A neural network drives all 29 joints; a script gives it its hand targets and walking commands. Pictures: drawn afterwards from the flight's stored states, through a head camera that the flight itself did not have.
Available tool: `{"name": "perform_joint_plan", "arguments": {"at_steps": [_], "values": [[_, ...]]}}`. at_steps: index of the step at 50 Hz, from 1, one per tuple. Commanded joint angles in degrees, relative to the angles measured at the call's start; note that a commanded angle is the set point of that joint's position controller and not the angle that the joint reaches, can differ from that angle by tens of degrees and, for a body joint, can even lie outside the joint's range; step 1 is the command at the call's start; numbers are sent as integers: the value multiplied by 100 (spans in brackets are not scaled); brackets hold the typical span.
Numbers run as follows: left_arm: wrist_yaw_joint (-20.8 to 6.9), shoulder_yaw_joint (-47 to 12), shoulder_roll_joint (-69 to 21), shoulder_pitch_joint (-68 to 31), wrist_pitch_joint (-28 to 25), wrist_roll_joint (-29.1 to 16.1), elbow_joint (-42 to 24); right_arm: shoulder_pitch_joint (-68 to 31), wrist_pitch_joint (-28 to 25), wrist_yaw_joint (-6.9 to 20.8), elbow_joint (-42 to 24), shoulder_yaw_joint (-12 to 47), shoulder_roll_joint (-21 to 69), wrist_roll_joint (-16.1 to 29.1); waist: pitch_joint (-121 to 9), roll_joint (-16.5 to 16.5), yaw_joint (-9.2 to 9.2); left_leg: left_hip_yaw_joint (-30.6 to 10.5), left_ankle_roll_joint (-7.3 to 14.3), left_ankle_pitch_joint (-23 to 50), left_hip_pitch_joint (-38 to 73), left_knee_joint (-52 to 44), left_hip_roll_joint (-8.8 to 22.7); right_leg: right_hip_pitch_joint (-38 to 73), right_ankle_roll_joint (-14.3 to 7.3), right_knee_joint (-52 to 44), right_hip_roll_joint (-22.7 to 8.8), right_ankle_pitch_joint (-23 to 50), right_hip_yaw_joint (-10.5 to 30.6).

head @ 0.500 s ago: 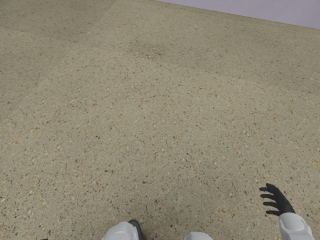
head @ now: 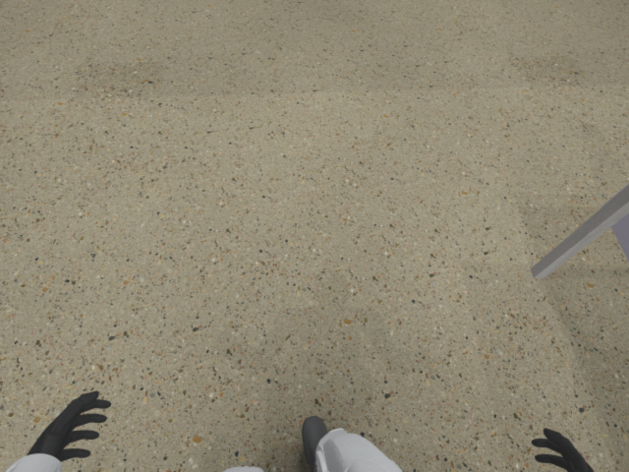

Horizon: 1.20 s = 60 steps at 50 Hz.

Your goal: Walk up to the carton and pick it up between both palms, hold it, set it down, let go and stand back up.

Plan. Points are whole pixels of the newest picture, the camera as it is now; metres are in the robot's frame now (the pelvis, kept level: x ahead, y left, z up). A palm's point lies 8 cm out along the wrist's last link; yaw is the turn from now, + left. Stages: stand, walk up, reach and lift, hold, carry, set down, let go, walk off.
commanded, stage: walk up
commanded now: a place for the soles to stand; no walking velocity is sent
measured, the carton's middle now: out of the picture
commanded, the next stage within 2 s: none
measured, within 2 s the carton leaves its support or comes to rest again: neither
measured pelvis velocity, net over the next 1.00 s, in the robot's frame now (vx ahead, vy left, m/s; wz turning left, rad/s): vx -0.07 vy -0.17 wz -0.83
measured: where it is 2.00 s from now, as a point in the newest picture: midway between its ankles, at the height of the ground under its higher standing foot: outside the picture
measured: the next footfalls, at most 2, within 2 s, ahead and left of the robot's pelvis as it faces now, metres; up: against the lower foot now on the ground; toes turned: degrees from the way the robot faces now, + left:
right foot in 0.36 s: -0.02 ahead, -0.24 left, +0.00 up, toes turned -22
left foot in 0.70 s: +0.05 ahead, -0.09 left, +0.00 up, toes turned -34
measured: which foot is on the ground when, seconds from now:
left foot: down 0.00-0.38, up 0.40-0.68, down 0.70-1.00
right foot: up 0.00-0.34, down 0.36-0.72, up 0.74-1.00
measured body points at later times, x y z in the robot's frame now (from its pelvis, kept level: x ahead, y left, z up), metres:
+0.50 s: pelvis -0.06 -0.09 -0.01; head -0.04 -0.12 +0.44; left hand +0.22 +0.13 -0.07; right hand -0.14 -0.45 -0.10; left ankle -0.02 +0.04 -0.69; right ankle -0.05 -0.22 -0.73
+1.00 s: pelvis -0.07 -0.17 +0.01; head -0.04 -0.13 +0.45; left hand +0.25 -0.03 -0.10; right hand -0.28 -0.49 -0.01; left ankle +0.02 -0.07 -0.73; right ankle -0.19 -0.33 -0.68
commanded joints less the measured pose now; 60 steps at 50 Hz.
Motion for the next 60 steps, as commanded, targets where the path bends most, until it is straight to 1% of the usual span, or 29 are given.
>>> {"name": "perform_joint_plan", "arguments": {"at_steps": [1,2,4,8,11,14,17,19,20,21,24,28,31,33,34,35,36,37,39,42,45,50,53,55,56,57,58,59,60], "values": [[-155,359,1204,773,-89,177,-142,-754,-223,-99,-893,-518,-1417,-87,-879,642,299,-1166,740,748,273,-1111,2551,-610,430,3150,-951,-784,-372],[-195,325,996,877,-82,166,-155,-464,-272,-127,-847,-456,-1245,-53,-936,591,312,-657,186,1704,539,-653,2057,-670,281,2935,-864,-519,-419],[-251,258,720,302,-78,202,-454,316,-308,-113,-655,-508,-1378,2,-735,752,-135,-218,-121,2266,762,-552,1822,-807,218,2746,-796,-439,-739],[-339,153,539,-306,-103,78,-764,570,-242,6,-734,-673,-1637,12,-346,1488,-556,266,290,2119,1057,-407,2107,-991,327,1864,-1108,-695,-1071],[-322,214,665,-373,-97,29,-731,560,-273,56,-914,-749,-1778,-52,-266,1874,-577,404,575,1493,571,-362,2432,-404,258,1419,-1351,-915,-1154],[-315,326,889,-92,-73,20,-582,417,-296,76,-1002,-802,-1905,-97,-443,1946,-382,528,511,570,-62,-143,2617,487,135,1130,-1395,-1151,-1285],[-271,504,1129,737,-76,102,-229,373,-260,99,-1005,-690,-1654,-158,-1029,981,157,1101,190,-900,-1112,1459,2069,2007,-225,501,-999,-1355,-1145],[-187,720,1922,790,-81,50,-353,320,-275,141,-1236,-476,-1130,-15,-682,-1647,461,1046,-445,-2445,-2876,3362,587,2205,-1293,-1255,-2047,-1631,2177],[-187,758,1914,632,-32,-3,-419,273,-342,138,-1183,-499,-1413,49,-668,-1510,512,314,-386,-2469,-2530,3647,867,1686,-1706,-1396,-2134,-1625,2636],[-184,708,1746,321,19,-33,-530,463,-411,160,-1062,-497,-1565,100,-654,-1347,368,213,-370,-2391,-2096,3265,958,1274,-1740,-1350,-1993,-1721,2351],[-116,510,1203,-255,10,-13,-689,1326,-389,72,-590,-534,-1629,94,-846,-866,-80,95,-372,-1310,-1746,2585,945,1452,-1236,-688,-1523,-425,1192],[-131,425,993,141,-42,-35,-699,1233,-400,-21,-629,-406,-1518,-36,-993,-693,73,94,-296,-984,-1152,1978,618,1056,-991,-1123,-1213,-1330,1567],[-155,401,1010,-72,-13,9,-809,1536,-473,-88,-524,-383,-1506,-11,-905,-655,-58,-106,-170,-823,-526,1223,623,518,-1049,-1140,-1257,-1774,1745],[-172,321,890,-298,-19,-16,-907,1788,-530,-133,-433,-397,-1526,-57,-948,-502,-268,-82,-72,-201,454,253,633,-144,-725,-828,-967,-1936,1249],[-187,254,722,-329,-29,-29,-916,1964,-551,-167,-353,-448,-1650,-129,-985,-61,-447,-386,34,-231,1390,-657,931,-916,-327,-416,-604,-2065,690],[-170,222,389,174,-41,21,-791,1843,-525,-180,-414,-585,-2015,-208,-1282,1380,-389,-1999,252,-1352,1781,-1042,2198,-1439,-150,1069,-148,-2381,7],[-123,287,576,604,-11,90,-535,1129,-513,-201,-654,-643,-2296,-224,-906,1387,-67,-3086,591,-2304,906,-1520,3301,-1526,148,2432,-186,-1817,-289],[-117,375,983,856,19,100,-357,445,-510,-194,-829,-647,-2395,-221,-630,1357,160,-3173,902,-2930,0,-1730,3603,-1204,254,3155,-600,-1661,-400],[-225,483,1367,859,-4,2,-312,66,-561,-165,-927,-549,-1934,-174,-387,1031,268,-1998,863,-2206,-420,-1483,3128,-683,231,3636,-941,-1168,-374],[-303,381,1037,577,-88,-32,-290,499,-606,-100,-675,-565,-1917,-140,-265,1193,-74,-802,289,-1831,-154,-1256,2425,-772,282,2911,-1026,-918,-782],[-349,223,725,335,-171,-132,-324,790,-548,42,-564,-606,-1926,-195,23,1703,-420,-230,408,-1568,243,-1216,2155,-956,293,2225,-1110,-882,-1048],[-264,201,757,212,-236,-158,-194,785,-541,231,-670,-656,-2053,-154,-116,2069,-552,374,487,-1268,243,-945,2239,-310,172,1293,-1379,-1199,-1433],[-206,255,874,553,-277,-167,19,537,-514,262,-794,-682,-2112,-115,-321,2041,-353,531,451,-755,85,-473,2490,278,80,862,-1395,-1094,-1599],[-125,376,1052,1260,-332,-107,361,414,-451,269,-842,-621,-1864,-124,-844,1221,69,1058,251,-782,-289,985,2204,1392,12,312,-1061,-915,-1761],[-40,503,1311,1803,-374,-61,557,527,-403,284,-854,-517,-1521,-114,-1089,60,408,1187,85,-719,-874,2601,1836,2201,-170,-8,-843,-1338,-1365],[58,659,1804,1914,-372,-41,505,562,-391,311,-988,-361,-1097,-45,-800,-1406,576,1033,-251,-1754,-2222,3767,1247,2540,-625,-843,-1733,-2242,768],[70,660,2067,1534,-397,-93,276,449,-434,298,-1139,-321,-1141,68,-553,-1720,427,454,-437,-1953,-3179,4129,804,2431,-1291,-1431,-2329,-2238,2780],[80,647,2050,1376,-392,-201,212,369,-497,285,-1058,-359,-1511,92,-477,-1245,376,52,-357,-1925,-2958,3996,1046,2195,-1797,-1280,-2592,-1800,3013],[103,603,1915,1293,-397,-259,136,433,-581,285,-984,-305,-1524,146,-492,-1265,313,8,-327,-1845,-2827,3689,1176,2242,-1800,-1057,-2400,-945,2416]]}}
